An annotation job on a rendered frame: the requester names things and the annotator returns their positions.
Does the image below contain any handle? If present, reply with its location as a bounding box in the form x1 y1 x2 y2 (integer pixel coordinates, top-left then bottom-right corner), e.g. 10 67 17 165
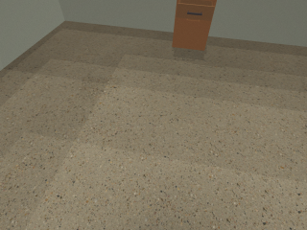
186 19 200 23
187 11 202 15

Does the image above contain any cabinet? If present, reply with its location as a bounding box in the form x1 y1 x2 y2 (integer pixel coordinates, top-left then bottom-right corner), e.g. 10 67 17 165
172 0 217 51

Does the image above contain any drawer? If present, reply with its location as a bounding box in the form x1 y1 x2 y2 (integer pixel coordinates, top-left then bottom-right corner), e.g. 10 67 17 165
177 0 215 21

